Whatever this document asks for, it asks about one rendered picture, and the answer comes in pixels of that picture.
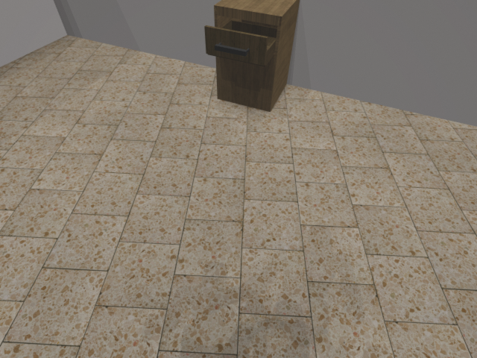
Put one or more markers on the cabinet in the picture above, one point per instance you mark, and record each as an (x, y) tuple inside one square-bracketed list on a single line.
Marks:
[(245, 83)]

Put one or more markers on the drawer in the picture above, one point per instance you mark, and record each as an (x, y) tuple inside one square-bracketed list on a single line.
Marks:
[(261, 41)]

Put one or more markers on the handle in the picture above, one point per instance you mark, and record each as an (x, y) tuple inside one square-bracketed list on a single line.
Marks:
[(232, 50)]

